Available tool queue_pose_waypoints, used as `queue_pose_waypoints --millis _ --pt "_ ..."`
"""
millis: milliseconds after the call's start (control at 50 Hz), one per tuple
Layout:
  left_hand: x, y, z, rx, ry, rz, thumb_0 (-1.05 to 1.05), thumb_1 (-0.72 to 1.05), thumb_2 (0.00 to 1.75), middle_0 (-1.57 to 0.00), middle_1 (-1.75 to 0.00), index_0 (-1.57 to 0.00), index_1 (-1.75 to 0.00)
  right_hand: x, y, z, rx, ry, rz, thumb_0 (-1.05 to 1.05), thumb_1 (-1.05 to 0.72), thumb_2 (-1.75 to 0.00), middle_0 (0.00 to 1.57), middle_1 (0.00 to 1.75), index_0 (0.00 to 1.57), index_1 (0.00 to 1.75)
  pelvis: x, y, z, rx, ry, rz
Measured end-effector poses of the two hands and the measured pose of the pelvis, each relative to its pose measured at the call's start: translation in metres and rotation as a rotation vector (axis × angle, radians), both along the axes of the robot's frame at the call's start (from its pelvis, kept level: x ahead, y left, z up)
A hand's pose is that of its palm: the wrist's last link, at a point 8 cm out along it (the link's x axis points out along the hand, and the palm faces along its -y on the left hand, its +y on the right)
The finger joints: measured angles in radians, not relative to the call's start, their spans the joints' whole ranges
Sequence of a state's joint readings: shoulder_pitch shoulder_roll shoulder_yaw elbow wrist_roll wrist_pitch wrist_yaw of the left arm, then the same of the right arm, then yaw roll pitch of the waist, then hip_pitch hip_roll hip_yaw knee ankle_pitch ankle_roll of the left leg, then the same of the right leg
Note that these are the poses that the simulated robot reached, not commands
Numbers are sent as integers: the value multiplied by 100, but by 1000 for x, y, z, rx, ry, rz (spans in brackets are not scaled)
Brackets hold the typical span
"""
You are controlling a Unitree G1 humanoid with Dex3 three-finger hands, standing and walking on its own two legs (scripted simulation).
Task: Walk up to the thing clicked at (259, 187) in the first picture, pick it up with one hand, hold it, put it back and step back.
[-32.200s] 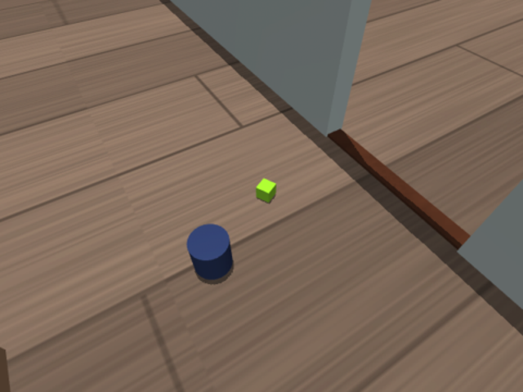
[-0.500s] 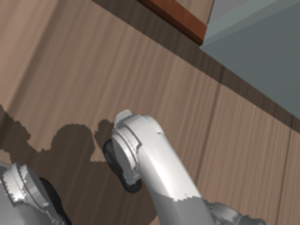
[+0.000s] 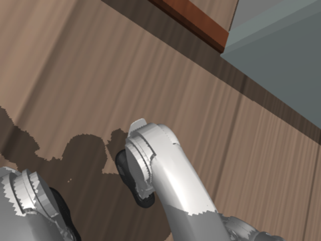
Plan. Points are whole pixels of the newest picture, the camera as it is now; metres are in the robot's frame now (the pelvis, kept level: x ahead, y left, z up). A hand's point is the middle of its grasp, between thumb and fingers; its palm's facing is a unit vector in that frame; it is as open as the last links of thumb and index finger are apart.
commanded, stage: withdraw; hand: left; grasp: from above
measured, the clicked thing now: out of the picture +0.46 +0.33 -0.29
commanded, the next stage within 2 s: home in 0.70 s
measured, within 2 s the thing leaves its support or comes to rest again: neither
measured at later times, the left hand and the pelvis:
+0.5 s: hand out of the picture +0.43 +0.35 -0.14, palm faces -0.37 -0.32 -0.87, open 13.7 cm; pelvis +0.00 +0.00 +0.00, yaw +6 degrees
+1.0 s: hand out of the picture +0.42 +0.32 -0.13, palm faces -0.44 -0.15 -0.89, open 12.2 cm; pelvis +0.00 +0.00 +0.03, yaw +6 degrees
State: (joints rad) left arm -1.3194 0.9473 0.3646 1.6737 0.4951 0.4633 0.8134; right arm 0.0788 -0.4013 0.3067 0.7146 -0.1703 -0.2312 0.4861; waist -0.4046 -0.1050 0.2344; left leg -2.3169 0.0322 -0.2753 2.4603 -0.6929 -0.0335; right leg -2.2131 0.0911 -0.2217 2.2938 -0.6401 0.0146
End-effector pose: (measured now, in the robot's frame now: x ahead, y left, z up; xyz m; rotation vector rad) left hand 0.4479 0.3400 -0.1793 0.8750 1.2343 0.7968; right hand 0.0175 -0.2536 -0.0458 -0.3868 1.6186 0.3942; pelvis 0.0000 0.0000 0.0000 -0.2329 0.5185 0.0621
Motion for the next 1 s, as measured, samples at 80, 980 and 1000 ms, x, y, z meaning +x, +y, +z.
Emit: queue_pose_waypoints --millis 80,980,1000 --pt "10 13 22 18 -44 -52 0 -45 91 -17 -93 -17 -93 3 1 -4 -8 -35 -30 0 -92 -91 19 30 20 30 0 0 2 10 14 2" --pt "-17 -10 97 36 71 -1206 0 -13 83 -24 -67 -24 -67 54 -10 -16 -280 -228 -124 0 -89 -90 20 30 20 30 -2 2 24 60 56 59" --pt "-24 -12 105 30 56 -1211 0 -9 83 -24 -64 -24 -65 59 -11 -13 -286 -243 -126 0 -89 -90 20 30 21 30 -3 2 28 62 59 62"
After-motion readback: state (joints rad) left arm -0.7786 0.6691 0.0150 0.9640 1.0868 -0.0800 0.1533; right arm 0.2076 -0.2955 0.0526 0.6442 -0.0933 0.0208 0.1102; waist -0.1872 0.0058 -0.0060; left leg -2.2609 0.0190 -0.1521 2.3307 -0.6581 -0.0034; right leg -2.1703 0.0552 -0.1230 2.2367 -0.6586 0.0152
